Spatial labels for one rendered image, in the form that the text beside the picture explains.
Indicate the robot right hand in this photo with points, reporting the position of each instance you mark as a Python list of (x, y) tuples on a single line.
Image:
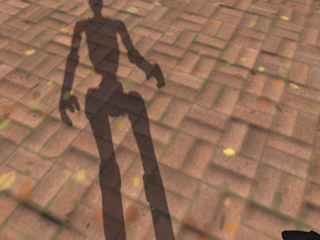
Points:
[(300, 235)]

